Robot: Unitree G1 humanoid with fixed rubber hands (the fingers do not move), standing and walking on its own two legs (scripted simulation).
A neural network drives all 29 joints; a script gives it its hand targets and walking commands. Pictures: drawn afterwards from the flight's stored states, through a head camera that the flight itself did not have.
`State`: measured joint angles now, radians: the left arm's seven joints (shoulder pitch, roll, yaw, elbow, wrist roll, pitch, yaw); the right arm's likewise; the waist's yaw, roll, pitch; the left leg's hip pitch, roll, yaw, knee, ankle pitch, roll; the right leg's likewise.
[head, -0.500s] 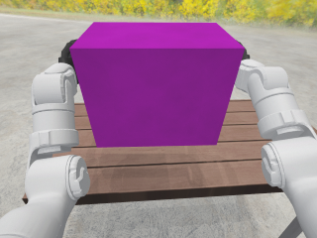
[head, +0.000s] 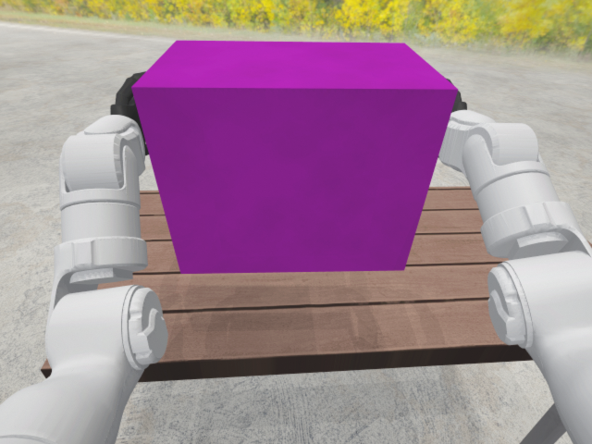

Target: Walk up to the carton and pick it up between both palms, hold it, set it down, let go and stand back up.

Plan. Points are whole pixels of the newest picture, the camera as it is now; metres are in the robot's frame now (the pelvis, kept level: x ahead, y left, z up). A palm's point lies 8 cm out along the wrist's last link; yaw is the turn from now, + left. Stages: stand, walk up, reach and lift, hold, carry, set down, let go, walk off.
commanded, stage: hold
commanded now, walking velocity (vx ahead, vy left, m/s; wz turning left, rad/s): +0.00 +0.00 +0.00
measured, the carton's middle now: (293, 158) +0.38 +0.01 +0.27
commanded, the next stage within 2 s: set down in 0.16 s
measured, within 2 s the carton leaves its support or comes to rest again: neither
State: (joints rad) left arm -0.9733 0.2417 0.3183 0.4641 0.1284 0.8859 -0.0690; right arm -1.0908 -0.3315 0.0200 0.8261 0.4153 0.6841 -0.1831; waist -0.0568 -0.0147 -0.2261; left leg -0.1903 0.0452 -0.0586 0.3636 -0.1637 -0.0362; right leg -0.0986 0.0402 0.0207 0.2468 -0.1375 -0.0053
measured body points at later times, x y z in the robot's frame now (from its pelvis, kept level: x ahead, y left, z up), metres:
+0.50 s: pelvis +0.01 +0.01 +0.00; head -0.09 +0.04 +0.44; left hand +0.40 +0.21 +0.34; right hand +0.39 -0.18 +0.33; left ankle +0.02 +0.14 -0.75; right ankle +0.00 -0.12 -0.75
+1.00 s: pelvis +0.01 +0.02 +0.00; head -0.05 +0.07 +0.44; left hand +0.42 +0.21 +0.27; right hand +0.39 -0.18 +0.25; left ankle +0.02 +0.14 -0.75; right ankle +0.00 -0.12 -0.75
